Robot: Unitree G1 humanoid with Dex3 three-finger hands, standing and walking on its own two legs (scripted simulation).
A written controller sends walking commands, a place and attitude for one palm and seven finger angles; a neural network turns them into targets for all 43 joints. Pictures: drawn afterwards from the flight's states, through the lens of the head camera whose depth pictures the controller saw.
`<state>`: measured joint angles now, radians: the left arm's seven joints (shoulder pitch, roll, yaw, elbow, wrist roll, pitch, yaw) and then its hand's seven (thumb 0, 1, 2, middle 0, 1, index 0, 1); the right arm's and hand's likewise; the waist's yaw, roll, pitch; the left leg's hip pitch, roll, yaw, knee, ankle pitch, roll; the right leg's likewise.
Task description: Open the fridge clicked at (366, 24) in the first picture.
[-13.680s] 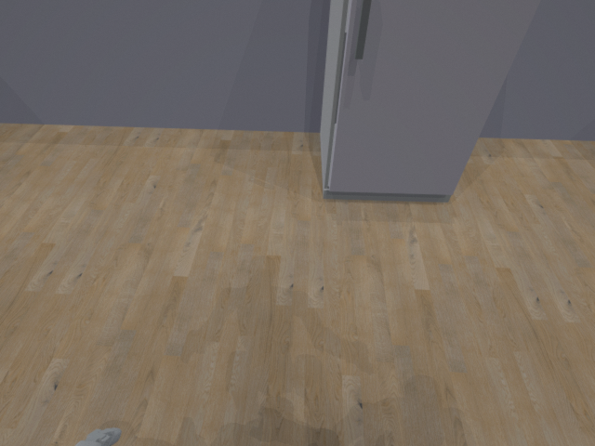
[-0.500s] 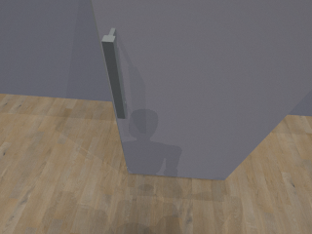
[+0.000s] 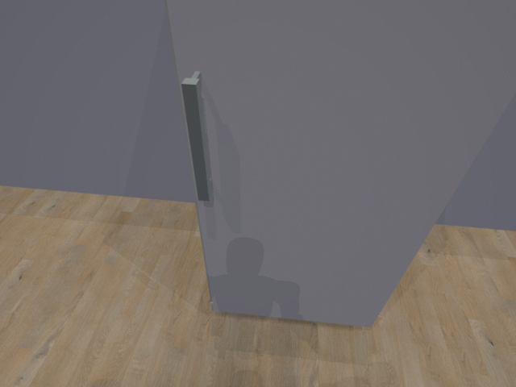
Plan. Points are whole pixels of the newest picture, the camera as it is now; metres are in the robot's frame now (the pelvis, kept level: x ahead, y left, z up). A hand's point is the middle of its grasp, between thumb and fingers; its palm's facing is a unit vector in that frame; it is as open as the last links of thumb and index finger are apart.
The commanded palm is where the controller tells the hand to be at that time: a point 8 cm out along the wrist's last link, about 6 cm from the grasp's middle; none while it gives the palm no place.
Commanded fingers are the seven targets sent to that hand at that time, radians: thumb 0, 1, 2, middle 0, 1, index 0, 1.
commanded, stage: come to a stop and stand still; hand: left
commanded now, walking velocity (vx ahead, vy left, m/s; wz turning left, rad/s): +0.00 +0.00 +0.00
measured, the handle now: (201, 141) +0.54 +0.15 +0.12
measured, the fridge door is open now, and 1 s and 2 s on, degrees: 0 0 0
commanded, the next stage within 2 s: look again from close up in 1.04 s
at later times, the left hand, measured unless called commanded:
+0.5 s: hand out of the picture -0.07 +0.21 -0.17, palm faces +0.10 -0.97 -0.21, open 7.4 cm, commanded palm none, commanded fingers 0.00 0.90 0.90 -0.20 -0.30 -0.20 -0.30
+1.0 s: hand out of the picture -0.09 +0.22 -0.17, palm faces +0.05 -0.98 -0.17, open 7.3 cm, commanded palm none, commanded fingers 0.00 0.90 0.90 -0.20 -0.30 -0.20 -0.30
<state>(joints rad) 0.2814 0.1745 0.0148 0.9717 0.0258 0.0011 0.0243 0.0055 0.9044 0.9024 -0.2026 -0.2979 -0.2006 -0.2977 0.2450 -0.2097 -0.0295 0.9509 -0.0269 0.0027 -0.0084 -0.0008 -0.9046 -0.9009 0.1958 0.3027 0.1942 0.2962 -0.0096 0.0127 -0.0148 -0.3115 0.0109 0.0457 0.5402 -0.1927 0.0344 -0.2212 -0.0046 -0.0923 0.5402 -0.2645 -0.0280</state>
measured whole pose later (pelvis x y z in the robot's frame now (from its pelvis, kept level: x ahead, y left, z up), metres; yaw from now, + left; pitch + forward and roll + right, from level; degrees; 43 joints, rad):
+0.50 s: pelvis -0.04 +0.02 +0.00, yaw +2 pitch -4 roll -1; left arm 0.38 0.19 0.04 1.02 0.03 0.02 0.02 0.00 0.91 0.90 -0.20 -0.30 -0.20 -0.30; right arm 0.32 -0.19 -0.03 1.07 -0.02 0.04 -0.01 0.00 -0.90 -0.90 0.20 0.30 0.20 0.30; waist 0.01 0.00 0.03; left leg -0.37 -0.04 0.02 0.52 -0.24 0.04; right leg -0.28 -0.02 -0.06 0.54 -0.31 -0.03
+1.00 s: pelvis -0.08 +0.06 +0.01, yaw +1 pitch -2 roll +0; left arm 0.35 0.13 0.01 1.05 0.02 0.00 0.03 0.01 0.92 0.90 -0.20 -0.30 -0.20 -0.30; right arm 0.33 -0.13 -0.01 1.07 -0.01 -0.01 -0.02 0.02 -0.93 -0.90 0.20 0.30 0.20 0.30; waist -0.01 0.00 0.01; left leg -0.26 -0.04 0.06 0.47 -0.18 0.07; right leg -0.23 -0.01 0.02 0.49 -0.23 0.02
